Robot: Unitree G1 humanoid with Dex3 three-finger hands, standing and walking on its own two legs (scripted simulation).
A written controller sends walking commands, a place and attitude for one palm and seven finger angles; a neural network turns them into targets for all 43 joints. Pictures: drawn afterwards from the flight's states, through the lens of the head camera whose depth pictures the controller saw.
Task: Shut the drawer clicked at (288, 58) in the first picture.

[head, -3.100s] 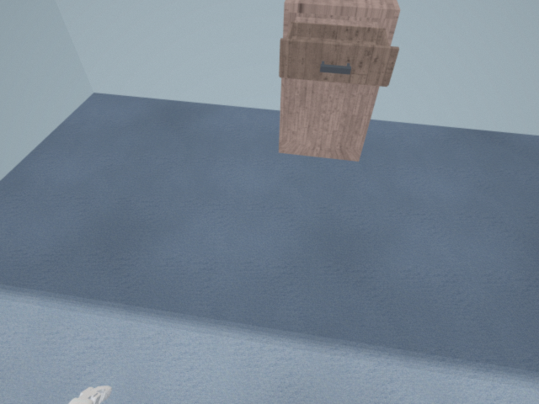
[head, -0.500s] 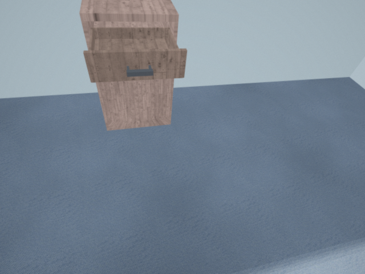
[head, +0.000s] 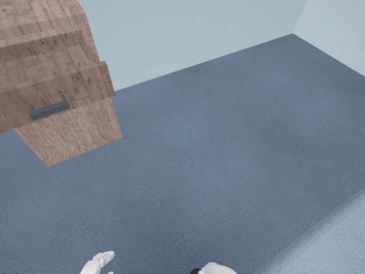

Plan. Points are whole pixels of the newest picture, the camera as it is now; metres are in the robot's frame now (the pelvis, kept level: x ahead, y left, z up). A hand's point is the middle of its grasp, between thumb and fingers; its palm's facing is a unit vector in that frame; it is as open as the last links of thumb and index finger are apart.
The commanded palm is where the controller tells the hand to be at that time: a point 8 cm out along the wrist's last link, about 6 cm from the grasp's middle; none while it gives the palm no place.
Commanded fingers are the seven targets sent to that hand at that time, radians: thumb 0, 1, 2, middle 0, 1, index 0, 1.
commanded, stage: walk to a spot facing it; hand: left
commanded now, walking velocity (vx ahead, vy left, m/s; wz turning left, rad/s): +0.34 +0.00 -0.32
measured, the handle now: (49, 105) +0.60 +0.42 -0.05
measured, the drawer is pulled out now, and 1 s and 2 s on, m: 0.30 0.30 0.30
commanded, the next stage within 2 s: turn to face it in 0.20 s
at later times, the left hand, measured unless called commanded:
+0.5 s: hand (96, 252) +0.20 +0.22 -0.17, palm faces +0.03 -0.98 -0.17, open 7.4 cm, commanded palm none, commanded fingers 0.00 0.90 0.90 -0.20 -0.30 -0.20 -0.30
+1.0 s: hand (105, 206) +0.30 +0.20 -0.12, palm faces +0.26 -0.92 -0.30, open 7.4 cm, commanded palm none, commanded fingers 0.00 0.90 0.90 -0.20 -0.30 -0.20 -0.30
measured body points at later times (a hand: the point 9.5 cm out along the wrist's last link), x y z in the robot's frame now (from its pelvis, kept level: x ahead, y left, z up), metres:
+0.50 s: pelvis +0.20 +0.04 +0.01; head +0.21 +0.06 +0.46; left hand +0.20 +0.27 -0.16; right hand +0.30 -0.20 -0.11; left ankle +0.27 +0.12 -0.71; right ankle +0.10 -0.07 -0.66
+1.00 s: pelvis +0.24 -0.02 +0.02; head +0.26 -0.05 +0.47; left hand +0.29 +0.25 -0.09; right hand +0.31 -0.26 -0.15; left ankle +0.25 +0.11 -0.68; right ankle +0.26 -0.11 -0.71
